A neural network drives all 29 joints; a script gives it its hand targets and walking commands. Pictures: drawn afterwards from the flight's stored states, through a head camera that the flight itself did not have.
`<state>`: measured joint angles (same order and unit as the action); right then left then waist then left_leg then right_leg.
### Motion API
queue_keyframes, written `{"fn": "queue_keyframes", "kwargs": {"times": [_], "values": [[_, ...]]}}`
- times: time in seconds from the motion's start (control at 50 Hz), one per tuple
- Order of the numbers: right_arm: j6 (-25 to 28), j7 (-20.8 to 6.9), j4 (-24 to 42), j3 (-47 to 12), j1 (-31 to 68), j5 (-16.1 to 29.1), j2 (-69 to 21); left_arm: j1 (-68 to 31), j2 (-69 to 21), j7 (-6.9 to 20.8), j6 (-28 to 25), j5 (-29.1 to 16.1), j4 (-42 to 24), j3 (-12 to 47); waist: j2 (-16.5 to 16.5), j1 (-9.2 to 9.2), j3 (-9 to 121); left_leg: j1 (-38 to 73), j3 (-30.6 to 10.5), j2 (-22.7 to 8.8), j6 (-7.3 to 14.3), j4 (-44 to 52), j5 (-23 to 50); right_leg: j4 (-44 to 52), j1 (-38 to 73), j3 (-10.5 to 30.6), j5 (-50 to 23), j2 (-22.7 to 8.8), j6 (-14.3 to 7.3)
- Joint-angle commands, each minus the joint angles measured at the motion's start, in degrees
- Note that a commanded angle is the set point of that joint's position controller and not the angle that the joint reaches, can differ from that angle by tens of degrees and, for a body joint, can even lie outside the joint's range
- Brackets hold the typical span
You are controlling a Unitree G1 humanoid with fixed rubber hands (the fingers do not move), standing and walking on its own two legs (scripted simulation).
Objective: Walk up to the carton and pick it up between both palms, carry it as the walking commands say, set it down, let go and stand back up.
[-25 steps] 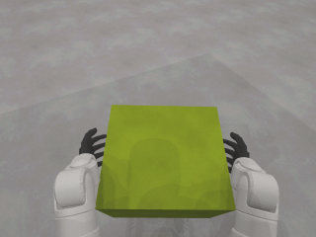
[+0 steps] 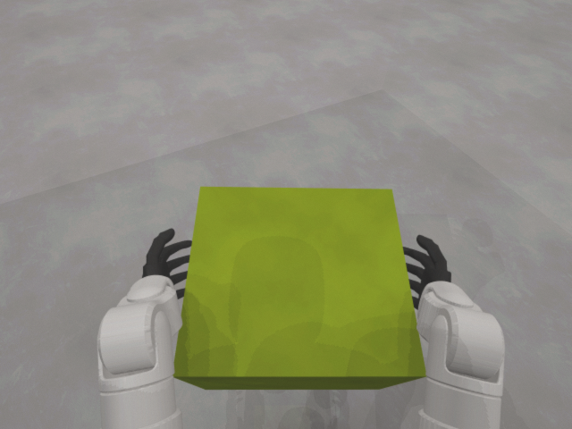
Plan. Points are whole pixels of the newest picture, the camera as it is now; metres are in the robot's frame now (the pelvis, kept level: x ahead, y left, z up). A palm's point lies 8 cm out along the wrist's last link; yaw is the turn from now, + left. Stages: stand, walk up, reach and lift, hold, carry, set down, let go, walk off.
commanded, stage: carry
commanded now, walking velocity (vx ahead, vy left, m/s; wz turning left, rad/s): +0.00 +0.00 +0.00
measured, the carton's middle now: (294, 293) +0.31 +0.01 +0.00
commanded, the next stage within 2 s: none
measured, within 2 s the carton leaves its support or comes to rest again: neither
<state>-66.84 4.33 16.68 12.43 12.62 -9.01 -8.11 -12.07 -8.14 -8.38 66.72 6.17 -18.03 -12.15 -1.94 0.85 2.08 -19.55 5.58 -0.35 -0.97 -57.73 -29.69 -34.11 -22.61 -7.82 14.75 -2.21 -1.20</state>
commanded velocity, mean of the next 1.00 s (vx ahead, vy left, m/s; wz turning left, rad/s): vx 0.00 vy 0.00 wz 0.00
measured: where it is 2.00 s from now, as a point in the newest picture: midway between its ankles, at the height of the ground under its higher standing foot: (304, 261)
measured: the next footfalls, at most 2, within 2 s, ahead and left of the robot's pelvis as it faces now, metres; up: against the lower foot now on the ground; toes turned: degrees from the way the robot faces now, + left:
left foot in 0.06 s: +0.04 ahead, +0.08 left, +0.00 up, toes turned +6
right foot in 0.38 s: +0.22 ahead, -0.07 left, +0.00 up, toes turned -6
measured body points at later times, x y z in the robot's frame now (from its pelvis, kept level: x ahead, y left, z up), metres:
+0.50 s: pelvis +0.23 +0.02 -0.02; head +0.24 +0.03 +0.43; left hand +0.51 +0.20 +0.05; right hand +0.52 -0.15 +0.05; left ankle +0.06 +0.08 -0.64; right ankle +0.18 -0.07 -0.72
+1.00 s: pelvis +0.49 +0.00 -0.03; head +0.51 -0.01 +0.42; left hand +0.77 +0.19 +0.05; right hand +0.78 -0.16 +0.03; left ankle +0.31 +0.08 -0.64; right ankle +0.46 -0.05 -0.72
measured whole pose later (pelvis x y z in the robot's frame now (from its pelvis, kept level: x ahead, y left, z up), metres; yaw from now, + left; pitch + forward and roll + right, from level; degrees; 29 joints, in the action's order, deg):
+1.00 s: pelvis +0.49 +0.00 -0.03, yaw +2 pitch +4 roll +0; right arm -65.9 4.1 17.3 12.3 10.3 -8.5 -7.8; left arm -11.9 -8.1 -9.0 65.7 5.3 -16.9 -11.5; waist -1.3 1.2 2.5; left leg -17.8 5.1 0.5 0.6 -70.4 -35.1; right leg -50.1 -24.7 -8.7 29.3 0.7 -5.9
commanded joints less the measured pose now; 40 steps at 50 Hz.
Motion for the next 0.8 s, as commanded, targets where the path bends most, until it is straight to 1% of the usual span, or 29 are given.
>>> {"fn": "queue_keyframes", "kwargs": {"times": [0.0, 0.02, 0.04, 0.06, 0.08, 0.12, 0.16, 0.18, 0.22, 0.24, 0.26, 0.3, 0.32, 0.36, 0.38, 0.4, 0.42, 0.46, 0.5, 0.54, 0.56, 0.58, 0.6, 0.62, 0.64, 0.66, 0.72, 0.76, 0.78], "values": [[-1.08, -17.78, 4.03, -44.94, 26.91, 29.65, -51.33, -29.11, -53.19, 20.01, 1.42, -26.49, -3.25, 49.19, 10.40, -0.80, 20.72, 3.68, -4.38, -2.55, -2.07, 45.20, 19.45, 0.53, 24.36, 5.21, -44.50, -10.56, -1.92], [-1.01, -17.75, 2.70, -46.21, 24.82, 30.00, -52.95, -27.82, -50.69, 19.90, 0.76, -25.39, -5.26, 48.50, 9.06, -1.03, 24.04, 17.10, -4.91, -5.65, -2.14, 43.70, 36.02, -0.20, 14.45, 4.46, -25.05, -9.18, 0.97], [-0.03, -17.95, 5.15, -46.46, 27.41, 29.38, -51.72, -29.79, -52.09, 20.41, 0.66, -25.40, -4.88, 48.51, -7.51, -0.91, 25.46, 28.02, -14.75, -16.79, 0.84, 36.92, 69.11, -3.16, 3.95, 1.43, 1.61, -5.95, 5.36], [-0.37, -18.02, 3.65, -45.94, 23.95, 28.89, -51.82, -29.93, -51.87, 19.73, 1.21, -25.97, -6.29, 48.92, -13.93, -0.81, 22.62, 33.12, -14.89, -18.40, 1.57, 30.84, 98.73, -8.29, -3.07, 2.42, 12.57, -1.90, 5.77], [-0.69, -17.80, 2.47, -45.42, 24.47, 29.26, -51.13, -27.51, -50.60, 19.44, 1.49, -24.92, -4.16, 47.74, -10.52, -1.04, 22.64, 38.08, -14.67, -20.03, 1.99, 27.72, 106.42, -12.56, -7.72, 2.89, 13.22, -0.33, 4.59], [-0.25, -17.80, 5.98, -45.10, 24.65, 29.94, -50.19, -29.01, -52.64, 19.42, 0.95, -26.63, -6.38, 50.31, -10.88, -1.87, 22.80, 46.41, -13.02, -18.07, 0.85, 25.35, 112.75, -18.67, -18.15, 0.52, 14.36, 1.60, 3.91], [-0.71, -17.88, 4.52, -43.37, 25.03, 28.93, -50.81, -31.60, -52.32, 19.04, 1.25, -26.16, -8.19, 51.23, -13.19, -1.98, 20.05, 46.59, -10.15, -15.59, 0.19, 25.81, 108.11, -20.89, -22.20, 0.13, 15.30, 2.32, 3.91], [-1.27, -17.93, 0.95, -41.89, 21.03, 27.82, -49.60, -30.44, -51.91, 18.91, 1.91, -25.72, -5.81, 50.08, -12.01, -1.81, 20.00, 44.10, -10.17, -16.09, 1.85, 25.60, 103.67, -18.66, -20.34, 1.61, 13.16, 1.77, 2.89], [-0.83, -17.80, 4.28, -43.76, 22.77, 28.87, -50.16, -27.74, -52.05, 18.92, 1.36, -25.65, -5.07, 50.15, -12.52, -2.38, 17.43, 48.15, -10.01, -13.42, 1.32, 25.45, 109.23, -21.46, -26.50, -2.89, 14.28, 3.92, 2.89], [-0.66, -17.92, 4.51, -44.21, 24.18, 28.62, -49.17, -26.26, -51.46, 19.16, 1.43, -24.45, -2.37, 48.82, -13.73, -2.16, 16.51, 45.48, -9.10, -12.28, 0.88, 24.40, 107.52, -20.64, -25.62, -2.68, 13.16, 4.11, 2.77], [-0.79, -17.95, 4.50, -44.03, 25.34, 28.58, -50.22, -28.87, -51.46, 19.04, 1.57, -24.81, -3.47, 49.39, -10.43, -2.48, 14.05, 43.86, -7.49, -11.78, 0.40, 23.92, 110.75, -18.39, -25.42, -6.36, 11.05, 5.61, 2.58], [-0.85, -18.07, 3.93, -43.18, 23.93, 27.34, -47.92, -28.35, -51.06, 18.96, 1.60, -24.89, -3.20, 49.74, -14.24, -2.02, 14.05, 35.16, -4.25, -9.62, -2.52, 23.02, 114.42, -12.32, -15.14, -8.40, 6.25, 8.12, 2.27], [-1.01, -18.31, 6.52, -44.61, 27.54, 27.99, -50.11, -30.79, -52.20, 19.17, 1.75, -25.67, -4.38, 49.53, -10.46, -1.38, 13.52, 29.84, -2.12, -7.81, -2.94, 21.55, 114.67, -7.35, -9.17, -9.71, 2.82, 10.21, 2.29], [-1.48, -17.72, 3.61, -44.07, 24.41, 26.87, -48.03, -26.62, -50.90, 19.77, 2.10, -24.97, -0.69, 47.91, -5.75, -0.26, 16.97, 22.57, -1.10, -9.02, -3.21, 10.08, 107.06, 4.49, 6.14, -8.66, -11.85, 8.37, 1.74], [-0.99, -17.46, 4.61, -43.52, 25.17, 27.06, -47.00, -25.01, -50.74, 20.08, 1.87, -25.52, -0.48, 48.62, -4.68, 2.51, 23.50, 15.05, 2.40, -6.53, -5.44, -8.65, 89.25, 6.23, 19.15, 0.85, -37.83, 1.53, -4.64], [-0.81, -17.43, 5.18, -44.03, 26.07, 27.24, -46.90, -26.48, -49.93, 19.98, 1.24, -25.18, -1.91, 48.01, 13.74, 3.91, 27.93, -11.06, 1.47, 2.18, -6.95, -26.20, 27.38, -3.59, 41.00, 18.92, -88.67, -13.29, -15.89], [-0.99, -17.52, 3.49, -44.64, 25.25, 27.97, -48.20, -24.53, -49.87, 19.68, 1.29, -24.44, 0.75, 47.17, 21.26, 2.36, 25.09, -24.96, -5.11, 5.96, -6.66, -29.91, -11.27, -1.82, 45.96, 29.07, -96.78, -19.73, -21.43], [-1.15, -17.88, 1.47, -44.65, 24.06, 27.98, -48.32, -24.20, -49.93, 19.78, 1.91, -23.40, 0.64, 46.53, 7.49, 2.56, 16.62, -25.07, -12.17, -0.41, -1.91, -23.37, -11.70, 3.54, 33.04, 29.51, -73.77, -19.55, -17.08], [-0.15, -17.86, 1.98, -46.04, 25.17, 29.23, -50.54, -26.83, -52.21, 19.37, 1.14, -24.54, -2.03, 47.54, 6.57, 1.75, 11.42, -25.53, -13.92, -4.76, 0.20, 4.81, -15.84, -0.25, 28.65, 22.69, -60.93, -14.75, -9.71], [-0.37, -17.28, 4.51, -47.50, 24.75, 29.47, -51.39, -24.01, -50.60, 20.08, 0.89, -24.53, -2.35, 45.97, 15.11, 0.73, 16.69, -9.32, -3.17, 0.01, -0.44, 25.33, 6.00, -3.88, 26.74, 11.36, -65.40, -9.33, -6.94], [-0.52, -17.16, 4.57, -47.54, 24.05, 28.96, -51.66, -22.22, -50.52, 19.91, 0.66, -24.32, -1.08, 46.06, 15.87, -0.86, 20.62, 4.13, 0.79, 2.06, -0.35, 35.06, 24.50, -12.60, 21.76, 5.52, -67.77, -7.02, -4.13], [-0.01, -17.41, 4.18, -47.30, 21.30, 28.07, -50.98, -24.15, -50.52, 19.91, 0.19, -25.05, -3.11, 47.17, 5.58, -2.59, 26.96, 24.77, -6.01, -5.13, 1.51, 32.85, 56.33, -23.82, 6.57, 3.28, -41.50, -5.21, 0.67], [0.64, -17.31, 3.98, -47.04, 22.90, 27.83, -50.25, -23.77, -52.66, 20.35, 1.08, -25.24, -0.30, 47.11, -17.55, -1.07, 27.37, 40.28, -20.89, -17.76, 8.28, 25.72, 109.95, -30.56, -10.50, 0.87, 12.48, 3.61, 3.07], [1.07, -17.29, 6.92, -46.47, 27.86, 29.10, -51.56, -29.56, -52.29, 20.33, 0.49, -26.17, -4.55, 48.10, -14.37, -2.05, 28.46, 43.52, -22.27, -19.47, 13.56, 20.75, 117.68, -36.48, -15.36, 6.87, 18.64, 5.17, 1.71], [0.87, -17.55, 7.06, -47.20, 25.67, 29.79, -51.35, -27.26, -51.45, 19.98, 0.26, -25.00, -4.41, 48.23, -10.09, -1.80, 23.97, 39.71, -19.35, -17.96, 10.15, 22.30, 111.28, -36.86, -16.45, 6.80, 17.98, 4.56, 0.54], [0.62, -17.34, 6.94, -47.25, 24.69, 30.38, -51.50, -28.62, -51.47, 19.79, -0.13, -26.02, -6.39, 48.02, -7.07, -2.47, 21.09, 41.58, -17.71, -16.94, 9.48, 22.92, 107.27, -37.21, -23.53, 4.82, 19.45, 5.40, -0.15], [0.14, -17.11, 2.37, -44.75, 21.68, 28.37, -49.84, -28.36, -50.20, 19.15, 0.69, -25.43, -4.44, 47.72, -11.76, -2.54, 13.43, 46.74, -17.96, -14.22, 8.26, 23.17, 98.90, -32.50, -35.45, 4.61, 21.06, 5.31, -0.90], [0.48, -16.54, 6.64, -45.55, 25.52, 28.86, -48.37, -25.13, -51.25, 19.62, 0.34, -25.25, -1.39, 47.45, -6.06, -2.90, 17.04, 47.83, -15.01, -13.71, 7.96, 21.52, 97.23, -24.16, -34.08, 0.97, 18.28, 4.05, -0.89], [0.12, -16.43, 5.64, -46.18, 24.37, 28.09, -49.37, -26.23, -50.62, 20.04, 0.60, -26.30, -3.42, 47.61, -8.00, -2.25, 18.94, 43.88, -12.37, -12.41, 6.92, 18.49, 95.68, -16.55, -28.38, 2.91, 14.60, 2.95, -1.89]]}}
